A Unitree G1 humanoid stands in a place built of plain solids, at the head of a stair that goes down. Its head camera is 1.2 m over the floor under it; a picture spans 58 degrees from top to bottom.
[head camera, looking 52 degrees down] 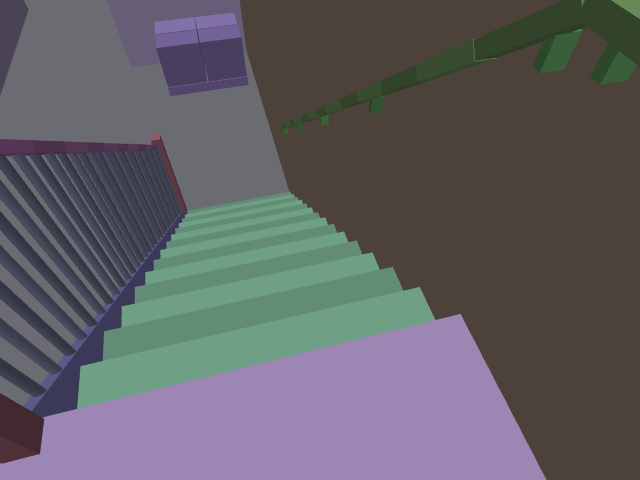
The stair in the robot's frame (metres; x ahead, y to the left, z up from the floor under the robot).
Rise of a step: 0.18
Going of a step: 0.22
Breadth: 1.20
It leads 15 degrees to the left of straight ahead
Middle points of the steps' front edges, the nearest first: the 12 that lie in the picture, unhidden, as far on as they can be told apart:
0.49 0.15 0.00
0.70 0.21 -0.18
0.91 0.26 -0.35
1.12 0.32 -0.53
1.33 0.37 -0.70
1.54 0.43 -0.88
1.75 0.48 -1.06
1.96 0.54 -1.23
2.17 0.59 -1.41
2.38 0.65 -1.58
2.59 0.70 -1.76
2.80 0.76 -1.94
